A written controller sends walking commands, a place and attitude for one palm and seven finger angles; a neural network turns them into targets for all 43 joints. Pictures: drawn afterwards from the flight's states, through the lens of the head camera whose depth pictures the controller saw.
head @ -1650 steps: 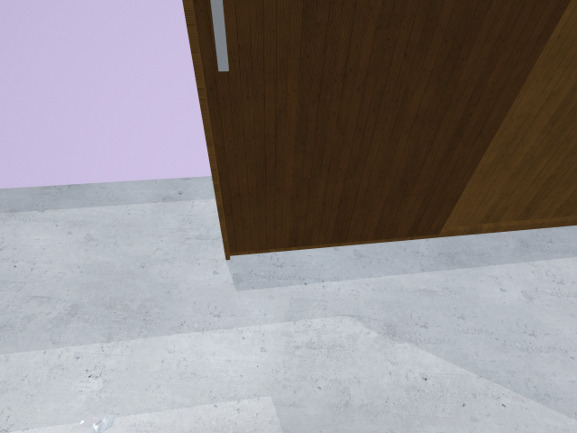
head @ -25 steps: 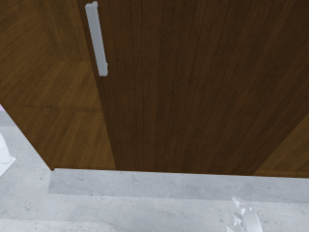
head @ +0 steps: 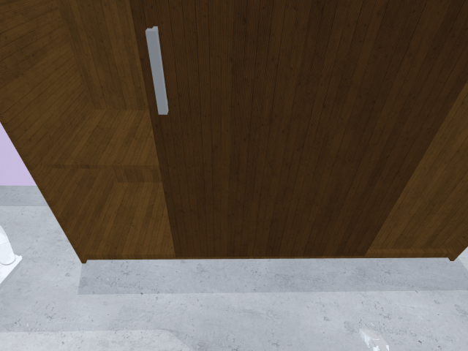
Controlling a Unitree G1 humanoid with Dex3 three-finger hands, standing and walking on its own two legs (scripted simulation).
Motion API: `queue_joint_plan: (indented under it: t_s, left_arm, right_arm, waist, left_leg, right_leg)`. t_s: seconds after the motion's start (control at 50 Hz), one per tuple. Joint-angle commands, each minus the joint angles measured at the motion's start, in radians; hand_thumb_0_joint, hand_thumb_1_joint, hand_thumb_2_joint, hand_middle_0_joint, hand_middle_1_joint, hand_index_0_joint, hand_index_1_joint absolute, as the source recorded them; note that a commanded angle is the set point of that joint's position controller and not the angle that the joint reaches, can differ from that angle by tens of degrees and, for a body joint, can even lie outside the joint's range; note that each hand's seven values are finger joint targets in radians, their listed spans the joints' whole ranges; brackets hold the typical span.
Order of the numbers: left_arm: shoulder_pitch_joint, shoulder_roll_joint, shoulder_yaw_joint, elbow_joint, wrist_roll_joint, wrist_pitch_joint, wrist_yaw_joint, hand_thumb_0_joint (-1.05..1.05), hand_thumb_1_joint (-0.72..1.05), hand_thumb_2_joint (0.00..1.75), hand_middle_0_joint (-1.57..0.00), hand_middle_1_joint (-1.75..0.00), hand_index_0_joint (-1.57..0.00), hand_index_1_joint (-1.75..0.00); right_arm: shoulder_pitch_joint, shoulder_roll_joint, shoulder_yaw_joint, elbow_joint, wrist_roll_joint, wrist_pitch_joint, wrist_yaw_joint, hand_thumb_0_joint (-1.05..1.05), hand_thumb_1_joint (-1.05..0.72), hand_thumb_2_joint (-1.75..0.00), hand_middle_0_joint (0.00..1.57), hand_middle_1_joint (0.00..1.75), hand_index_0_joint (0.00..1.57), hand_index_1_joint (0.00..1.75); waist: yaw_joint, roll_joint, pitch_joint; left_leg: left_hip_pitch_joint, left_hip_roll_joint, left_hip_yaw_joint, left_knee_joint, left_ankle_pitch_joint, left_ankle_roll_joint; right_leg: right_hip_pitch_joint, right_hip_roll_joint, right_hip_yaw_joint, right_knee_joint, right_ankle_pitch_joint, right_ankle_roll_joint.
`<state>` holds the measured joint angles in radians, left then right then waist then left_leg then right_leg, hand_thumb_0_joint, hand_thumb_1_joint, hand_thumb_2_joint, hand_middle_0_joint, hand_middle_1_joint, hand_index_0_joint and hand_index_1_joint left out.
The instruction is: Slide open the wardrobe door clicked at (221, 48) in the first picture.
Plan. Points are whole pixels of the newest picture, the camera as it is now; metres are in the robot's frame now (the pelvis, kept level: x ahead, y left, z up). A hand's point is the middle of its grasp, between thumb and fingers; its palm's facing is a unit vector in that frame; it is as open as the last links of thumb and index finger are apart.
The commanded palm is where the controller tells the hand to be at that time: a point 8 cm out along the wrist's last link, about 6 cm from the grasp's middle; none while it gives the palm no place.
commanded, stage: stop stepping back and stand still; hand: left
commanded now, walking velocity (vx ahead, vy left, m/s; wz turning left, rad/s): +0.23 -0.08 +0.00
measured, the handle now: (159, 72) +0.74 +0.23 +0.19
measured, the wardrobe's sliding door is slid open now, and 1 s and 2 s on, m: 0.44 0.44 0.44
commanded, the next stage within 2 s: let the arm hang, fingers relaxed in 0.72 s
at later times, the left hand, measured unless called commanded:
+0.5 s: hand (3, 297) +0.14 +0.27 +0.17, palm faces +0.50 -0.76 -0.43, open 7.4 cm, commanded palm +0.08 +0.30 +0.17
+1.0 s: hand out of the picture +0.12 +0.26 -0.08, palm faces +0.05 -0.90 -0.44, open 7.4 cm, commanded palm none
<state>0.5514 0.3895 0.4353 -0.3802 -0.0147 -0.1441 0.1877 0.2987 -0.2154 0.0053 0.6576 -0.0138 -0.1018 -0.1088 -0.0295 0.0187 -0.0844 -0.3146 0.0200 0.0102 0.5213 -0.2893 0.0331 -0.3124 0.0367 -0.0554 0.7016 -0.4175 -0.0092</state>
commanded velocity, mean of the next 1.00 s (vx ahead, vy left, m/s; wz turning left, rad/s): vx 0.11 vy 0.02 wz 0.00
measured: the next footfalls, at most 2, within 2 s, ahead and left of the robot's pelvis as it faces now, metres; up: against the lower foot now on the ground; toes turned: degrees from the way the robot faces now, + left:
right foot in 0.08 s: +0.01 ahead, -0.08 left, +0.00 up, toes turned -2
left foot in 0.32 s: +0.03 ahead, +0.16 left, +0.00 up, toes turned +5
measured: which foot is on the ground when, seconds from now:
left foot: down 0.00-0.08, up 0.10-0.30, down 0.32-0.52, up 0.54-0.84, down 0.86-1.00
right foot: up 0.00-0.06, down 0.08-1.00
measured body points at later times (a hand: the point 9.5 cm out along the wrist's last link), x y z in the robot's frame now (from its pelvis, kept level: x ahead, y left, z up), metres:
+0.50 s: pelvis -0.06 +0.00 -0.01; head -0.09 -0.01 +0.44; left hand +0.11 +0.31 +0.19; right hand +0.08 -0.23 -0.10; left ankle -0.01 +0.15 -0.74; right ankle -0.04 -0.08 -0.72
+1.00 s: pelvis -0.06 +0.01 -0.02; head -0.05 -0.03 +0.42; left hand +0.12 +0.30 -0.05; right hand +0.10 -0.26 -0.14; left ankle -0.05 +0.13 -0.74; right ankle -0.03 -0.08 -0.74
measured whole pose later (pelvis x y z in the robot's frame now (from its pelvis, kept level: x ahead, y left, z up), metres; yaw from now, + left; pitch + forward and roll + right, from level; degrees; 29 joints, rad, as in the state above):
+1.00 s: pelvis -0.06 +0.01 -0.02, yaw +2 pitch +0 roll +2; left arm 0.24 0.32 0.07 0.45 0.03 0.04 0.01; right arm 0.14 -0.34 -0.01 0.78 -0.03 -0.02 0.02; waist -0.02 0.06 0.00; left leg -0.35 -0.01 0.06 0.68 -0.33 0.01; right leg -0.40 -0.03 -0.05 0.74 -0.34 -0.04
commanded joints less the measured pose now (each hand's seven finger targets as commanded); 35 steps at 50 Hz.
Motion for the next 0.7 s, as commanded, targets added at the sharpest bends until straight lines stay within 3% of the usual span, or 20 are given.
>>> queue_joint_plan:
  t_s: [0.0, 0.02, 0.06, 0.08, 0.1, 0.18, 0.26, 0.28, 0.3, 0.32, 0.34, 0.4, 0.46, 0.48, 0.5, 0.52, 0.54, 0.56, 0.58, 0.68]
  left_arm:
    - [-0.198, 0.134, 0.004, -0.251, 0.016, -0.052, 0.016, 0.0, 0.9, 0.9, -0.2, -0.3, -0.2, -0.3]
    - [-0.195, 0.132, -0.005, -0.244, 0.017, -0.044, 0.014, 0.0, 0.9, 0.9, -0.2, -0.3, -0.2, -0.3]
    - [-0.265, 0.201, 0.03, -0.295, 0.015, -0.05, 0.009, 0.0, 0.9, 0.9, -0.2, -0.3, -0.2, -0.3]
    - [-0.309, 0.241, 0.077, -0.324, 0.01, -0.078, 0.014, 0.0, 0.9, 0.9, -0.2, -0.3, -0.2, -0.3]
    - [-0.299, 0.225, 0.074, -0.333, -0.001, -0.097, 0.009, 0.0, 0.9, 0.9, -0.2, -0.3, -0.2, -0.3]
    - [-0.148, 0.207, 0.099, -0.238, -0.016, -0.077, 0.005, 0.0, 0.9, 0.9, -0.2, -0.3, -0.2, -0.3]
    - [-0.202, 0.177, 0.068, -0.25, -0.017, -0.096, 0.009, 0.0, 0.9, 0.9, -0.2, -0.3, -0.2, -0.3]
    - [-0.208, 0.154, 0.054, -0.258, -0.022, -0.101, 0.007, 0.0, 0.9, 0.9, -0.2, -0.3, -0.2, -0.3]
    - [-0.219, 0.152, 0.063, -0.261, -0.019, -0.105, 0.011, 0.0, 0.9, 0.9, -0.2, -0.3, -0.2, -0.3]
    - [-0.252, 0.176, 0.073, -0.269, -0.003, -0.104, 0.011, 0.0, 0.9, 0.9, -0.2, -0.3, -0.2, -0.3]
    - [-0.241, 0.216, 0.118, -0.238, 0.007, -0.103, 0.009, 0.0, 0.9, 0.9, -0.2, -0.3, -0.2, -0.3]
    - [-0.137, 0.14, 0.06, -0.219, -0.005, -0.09, -0.009, 0.0, 0.9, 0.9, -0.2, -0.3, -0.2, -0.3]
    - [-0.099, 0.155, 0.057, -0.235, -0.004, -0.066, 0.004, 0.0, 0.9, 0.9, -0.2, -0.3, -0.2, -0.3]
    - [-0.102, 0.178, 0.068, -0.24, 0.005, -0.059, 0.005, 0.0, 0.9, 0.9, -0.2, -0.3, -0.2, -0.3]
    - [-0.1, 0.202, 0.079, -0.229, 0.004, -0.049, 0.002, 0.0, 0.9, 0.9, -0.2, -0.3, -0.2, -0.3]
    - [-0.169, 0.219, 0.078, -0.284, -0.011, -0.055, 0.001, 0.0, 0.9, 0.9, -0.2, -0.3, -0.2, -0.3]
    - [-0.235, 0.263, 0.114, -0.348, -0.013, -0.085, -0.003, 0.0, 0.9, 0.9, -0.2, -0.3, -0.2, -0.3]
    - [-0.199, 0.232, 0.119, -0.299, -0.011, -0.09, -0.002, 0.0, 0.9, 0.9, -0.2, -0.3, -0.2, -0.3]
    - [-0.204, 0.239, 0.121, -0.32, -0.011, -0.087, -0.005, 0.0, 0.9, 0.9, -0.2, -0.3, -0.2, -0.3]
    - [-0.091, 0.207, 0.126, -0.251, -0.025, -0.107, 0.006, 0.0, 0.9, 0.9, -0.2, -0.3, -0.2, -0.3]
  right_arm:
    - [-0.181, -0.136, -0.042, -0.155, -0.006, -0.069, -0.012, 0.0, -0.9, -0.9, 0.2, 0.3, 0.2, 0.3]
    - [-0.172, -0.132, -0.045, -0.155, -0.01, -0.064, -0.009, 0.0, -0.9, -0.9, 0.2, 0.3, 0.2, 0.3]
    - [-0.197, -0.122, -0.053, -0.143, -0.008, -0.054, 0.003, 0.0, -0.9, -0.9, 0.2, 0.3, 0.2, 0.3]
    - [-0.205, -0.145, -0.056, -0.129, -0.018, -0.063, 0.005, 0.0, -0.9, -0.9, 0.2, 0.3, 0.2, 0.3]
    - [-0.178, -0.121, -0.052, -0.121, -0.014, -0.064, 0.01, 0.0, -0.9, -0.9, 0.2, 0.3, 0.2, 0.3]
    - [-0.164, -0.106, -0.053, -0.136, 0.005, -0.044, 0.008, 0.0, -0.9, -0.9, 0.2, 0.3, 0.2, 0.3]
    - [-0.157, -0.106, -0.034, -0.141, -0.001, -0.065, -0.015, 0.0, -0.9, -0.9, 0.2, 0.3, 0.2, 0.3]
    - [-0.151, -0.131, -0.038, -0.152, -0.006, -0.075, -0.023, 0.0, -0.9, -0.9, 0.2, 0.3, 0.2, 0.3]
    - [-0.15, -0.15, -0.034, -0.156, -0.005, -0.076, -0.021, 0.0, -0.9, -0.9, 0.2, 0.3, 0.2, 0.3]
    - [-0.167, -0.139, -0.036, -0.169, -0.001, -0.079, -0.017, 0.0, -0.9, -0.9, 0.2, 0.3, 0.2, 0.3]
    - [-0.18, -0.122, -0.048, -0.16, -0.005, -0.081, -0.015, 0.0, -0.9, -0.9, 0.2, 0.3, 0.2, 0.3]
    - [-0.17, -0.126, -0.051, -0.155, 0.007, -0.091, 0.009, 0.0, -0.9, -0.9, 0.2, 0.3, 0.2, 0.3]
    - [-0.189, -0.122, -0.04, -0.164, 0.011, -0.081, 0.014, 0.0, -0.9, -0.9, 0.2, 0.3, 0.2, 0.3]
    - [-0.19, -0.122, -0.044, -0.168, 0.006, -0.072, 0.012, 0.0, -0.9, -0.9, 0.2, 0.3, 0.2, 0.3]
    - [-0.202, -0.1, -0.05, -0.173, 0.008, -0.059, 0.018, 0.0, -0.9, -0.9, 0.2, 0.3, 0.2, 0.3]
    - [-0.227, -0.11, -0.043, -0.173, 0.011, -0.07, 0.018, 0.0, -0.9, -0.9, 0.2, 0.3, 0.2, 0.3]
    - [-0.216, -0.114, -0.039, -0.152, -0.005, -0.078, 0.018, 0.0, -0.9, -0.9, 0.2, 0.3, 0.2, 0.3]
    - [-0.18, -0.088, -0.031, -0.124, -0.002, -0.085, 0.028, 0.0, -0.9, -0.9, 0.2, 0.3, 0.2, 0.3]
    - [-0.177, -0.101, -0.041, -0.117, 0.003, -0.079, 0.033, 0.0, -0.9, -0.9, 0.2, 0.3, 0.2, 0.3]
    - [-0.186, -0.094, -0.043, -0.135, 0.015, -0.075, 0.017, 0.0, -0.9, -0.9, 0.2, 0.3, 0.2, 0.3]
  waist:
    - [0.03, 0.114, 0.089]
    - [0.029, 0.05, 0.095]
    - [0.039, -0.211, 0.133]
    - [0.028, -0.106, 0.149]
    - [0.024, -0.074, 0.047]
    - [0.016, -0.141, 0.089]
    - [0.008, 0.009, 0.086]
    - [0.001, 0.145, 0.099]
    - [0.004, 0.327, 0.118]
    - [0.003, 0.31, 0.141]
    - [0.026, 0.172, 0.104]
    - [0.027, 0.177, 0.081]
    - [0.046, 0.17, 0.092]
    - [0.051, 0.036, 0.116]
    - [0.056, -0.286, 0.132]
    - [0.052, -0.295, 0.157]
    - [0.026, -0.155, 0.131]
    - [0.016, -0.095, 0.035]
    - [0.012, -0.027, 0.031]
    - [0.027, -0.095, 0.014]
  left_leg:
    - [-0.141, 0.151, -0.141, -0.226, -0.412, 0.036]
    - [-0.186, 0.093, -0.072, -0.073, -0.363, 0.017]
    - [-0.326, -0.003, 0.03, 0.445, -0.16, -0.028]
    - [-0.324, 0.022, -0.006, 0.577, -0.132, -0.044]
    - [-0.3, 0.041, -0.028, 0.563, -0.113, -0.045]
    - [-0.082, 0.068, 0.024, 0.319, -0.081, -0.029]
    - [0.151, 0.031, 0.072, 0.021, -0.181, 0.005]
    - [0.143, 0.109, -0.104, -0.133, -0.348, 0.051]
    - [0.144, 0.28, -0.372, -0.302, -0.53, 0.117]
    - [0.048, 0.38, -0.49, -0.413, -0.583, 0.17]
    - [0.017, 0.35, -0.39, -0.393, -0.455, 0.159]
    - [-0.069, 0.273, -0.227, -0.341, -0.394, 0.126]
    - [-0.214, 0.202, -0.07, -0.188, -0.418, 0.059]
    - [-0.294, 0.119, 0.013, 0.018, -0.411, 0.023]
    - [-0.399, 0.006, 0.081, 0.375, -0.313, -0.015]
    - [-0.41, 0.002, 0.023, 0.588, -0.208, -0.031]
    - [-0.376, 0.039, -0.01, 0.648, -0.129, -0.047]
    - [-0.329, 0.04, -0.02, 0.638, -0.082, -0.048]
    - [-0.278, 0.04, -0.013, 0.624, -0.051, -0.057]
    - [-0.134, 0.039, 0.037, 0.298, -0.031, -0.046]
  right_leg:
    - [0.139, 0.0, -0.038, -0.203, -0.057, -0.033]
    - [0.162, -0.055, 0.06, -0.288, -0.091, -0.082]
    - [0.069, -0.396, 0.614, -0.579, -0.355, -0.247]
    - [0.028, -0.423, 0.602, -0.59, -0.181, -0.262]
    - [0.105, -0.38, 0.504, -0.514, -0.122, -0.245]
    - [-0.112, -0.294, 0.298, -0.492, -0.285, -0.161]
    - [-0.213, -0.206, 0.203, -0.313, -0.329, -0.117]
    - [-0.238, -0.129, 0.152, -0.141, -0.29, -0.078]
    - [-0.311, -0.014, 0.028, 0.099, -0.181, -0.019]
    - [-0.3, -0.02, 0.01, 0.314, -0.119, -0.001]
    - [-0.239, -0.053, 0.016, 0.381, -0.075, 0.001]
    - [-0.076, -0.068, -0.005, 0.213, -0.041, 0.009]
    - [0.188, -0.028, -0.08, -0.107, -0.033, -0.006]
    - [0.213, -0.072, 0.026, -0.247, -0.089, -0.039]
    - [0.163, -0.291, 0.444, -0.474, -0.319, -0.139]
    - [0.093, -0.424, 0.626, -0.569, -0.208, -0.184]
    - [0.086, -0.412, 0.527, -0.547, 0.001, -0.193]
    - [0.133, -0.369, 0.473, -0.484, 0.028, -0.174]
    - [0.084, -0.336, 0.417, -0.472, 0.017, -0.146]
    - [0.113, -0.308, 0.228, -0.421, 0.218, -0.125]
